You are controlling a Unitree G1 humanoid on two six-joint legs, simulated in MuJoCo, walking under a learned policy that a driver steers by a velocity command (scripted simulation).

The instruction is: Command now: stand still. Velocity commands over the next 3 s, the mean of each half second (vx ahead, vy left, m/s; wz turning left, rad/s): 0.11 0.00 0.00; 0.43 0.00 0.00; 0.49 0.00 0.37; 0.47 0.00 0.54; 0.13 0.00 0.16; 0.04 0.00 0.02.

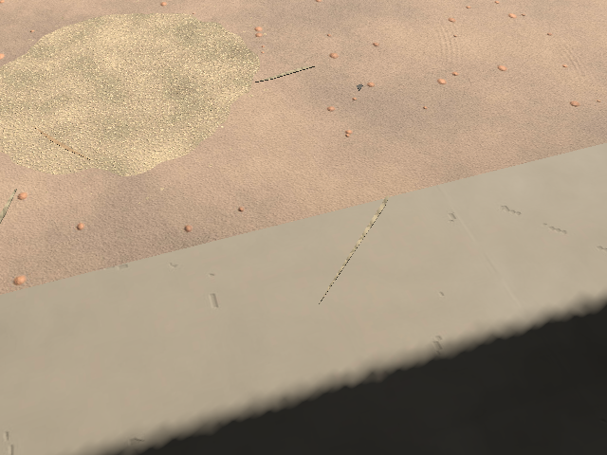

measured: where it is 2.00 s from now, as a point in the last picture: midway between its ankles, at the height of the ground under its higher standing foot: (267, 299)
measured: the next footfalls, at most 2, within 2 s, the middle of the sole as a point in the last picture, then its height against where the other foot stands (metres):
left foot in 0.54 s outside the picture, level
right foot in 1.08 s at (368, 433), level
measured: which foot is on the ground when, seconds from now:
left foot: down 0.00-0.30, up 0.32-0.52, down 0.54-1.00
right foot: down 0.00-0.56, up 0.58-1.00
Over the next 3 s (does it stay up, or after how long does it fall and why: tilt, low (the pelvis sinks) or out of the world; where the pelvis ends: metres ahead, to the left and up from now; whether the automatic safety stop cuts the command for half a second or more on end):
stays up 0.97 0.26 0.00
